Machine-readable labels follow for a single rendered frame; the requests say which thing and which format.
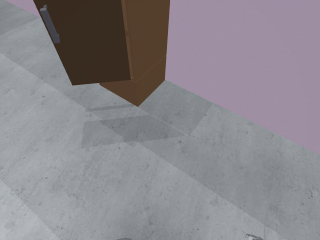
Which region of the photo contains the cupboard door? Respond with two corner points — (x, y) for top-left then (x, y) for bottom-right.
(33, 0), (131, 86)

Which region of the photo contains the handle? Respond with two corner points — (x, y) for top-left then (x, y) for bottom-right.
(40, 5), (60, 44)

